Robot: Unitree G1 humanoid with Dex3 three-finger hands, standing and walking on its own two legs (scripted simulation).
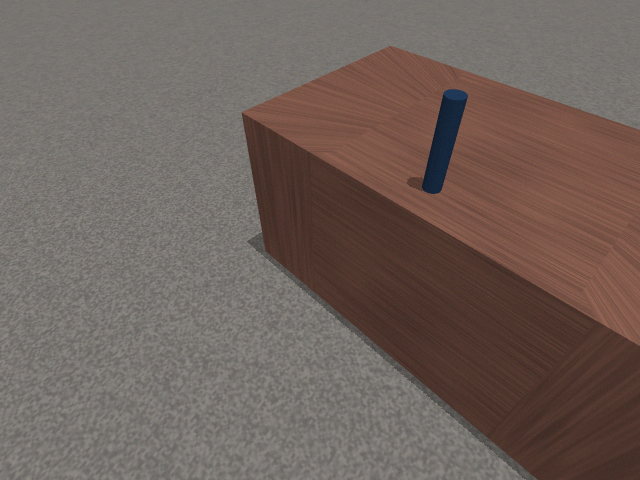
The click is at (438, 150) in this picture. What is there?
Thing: slim round
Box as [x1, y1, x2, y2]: [422, 89, 467, 193]
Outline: 460,90 450,89 446,90 443,94 422,184 422,188 430,193 436,193 440,191 467,97 467,94
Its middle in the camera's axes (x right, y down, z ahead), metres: +0.27 -0.21 +0.85
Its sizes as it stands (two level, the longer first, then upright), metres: 0.047 0.047 0.235
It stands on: a support 0.65 m high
